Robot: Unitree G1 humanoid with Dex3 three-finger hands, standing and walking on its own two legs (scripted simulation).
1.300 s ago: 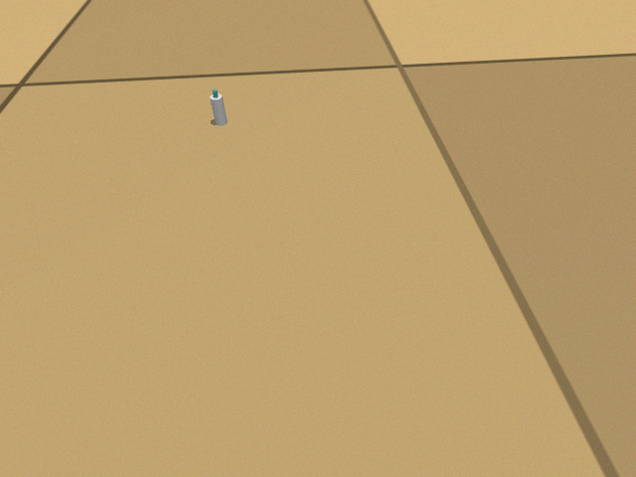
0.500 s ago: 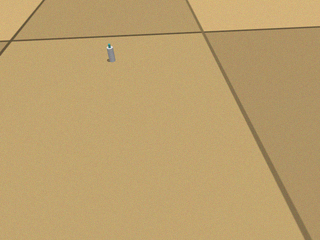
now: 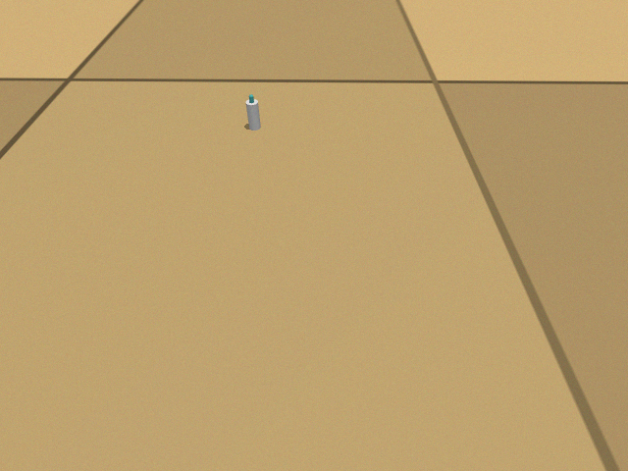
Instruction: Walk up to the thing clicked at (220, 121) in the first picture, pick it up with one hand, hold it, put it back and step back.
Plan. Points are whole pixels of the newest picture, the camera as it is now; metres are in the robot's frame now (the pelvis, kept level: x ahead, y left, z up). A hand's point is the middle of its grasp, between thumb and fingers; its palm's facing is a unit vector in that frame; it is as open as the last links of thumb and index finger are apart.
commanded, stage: walk up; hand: left
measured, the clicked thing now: (253, 111) +2.03 +0.44 -0.68
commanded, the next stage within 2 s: none
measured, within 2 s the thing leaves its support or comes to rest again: neither
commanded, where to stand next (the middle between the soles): +1.69 +0.19 m, yaw +7 degrees
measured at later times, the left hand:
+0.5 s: hand (108, 348) +0.33 +0.38 -0.14, palm faces -0.01 -0.95 -0.31, open 7.4 cm
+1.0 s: hand (152, 258) +0.53 +0.37 -0.15, palm faces +0.12 -0.92 -0.36, open 7.4 cm
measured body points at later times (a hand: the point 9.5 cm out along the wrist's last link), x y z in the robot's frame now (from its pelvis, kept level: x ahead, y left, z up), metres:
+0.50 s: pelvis +0.23 +0.10 +0.00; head +0.23 +0.12 +0.45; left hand +0.33 +0.43 -0.12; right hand +0.25 -0.22 -0.11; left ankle +0.16 +0.21 -0.74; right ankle +0.39 -0.05 -0.69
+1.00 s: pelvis +0.55 +0.09 -0.01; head +0.57 +0.10 +0.44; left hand +0.52 +0.42 -0.12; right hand +0.73 -0.20 -0.10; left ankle +0.67 +0.26 -0.71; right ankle +0.49 -0.03 -0.74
